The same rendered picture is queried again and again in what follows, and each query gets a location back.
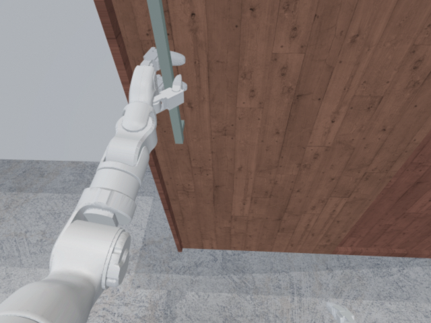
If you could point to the robot left hand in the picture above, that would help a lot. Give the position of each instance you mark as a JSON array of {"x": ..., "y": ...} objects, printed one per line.
[{"x": 147, "y": 87}]

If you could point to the wardrobe door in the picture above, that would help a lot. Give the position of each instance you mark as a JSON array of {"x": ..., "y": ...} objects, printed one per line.
[
  {"x": 297, "y": 114},
  {"x": 400, "y": 216}
]

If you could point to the robot right hand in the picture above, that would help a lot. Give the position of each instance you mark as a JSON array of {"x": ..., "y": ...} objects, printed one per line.
[{"x": 342, "y": 315}]

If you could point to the handle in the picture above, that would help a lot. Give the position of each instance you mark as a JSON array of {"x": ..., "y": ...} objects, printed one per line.
[{"x": 163, "y": 50}]

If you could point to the left robot upper arm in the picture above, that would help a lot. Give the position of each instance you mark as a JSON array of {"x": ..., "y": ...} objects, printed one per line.
[{"x": 89, "y": 258}]

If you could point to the left robot forearm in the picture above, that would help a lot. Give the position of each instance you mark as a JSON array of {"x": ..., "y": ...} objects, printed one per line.
[{"x": 110, "y": 199}]

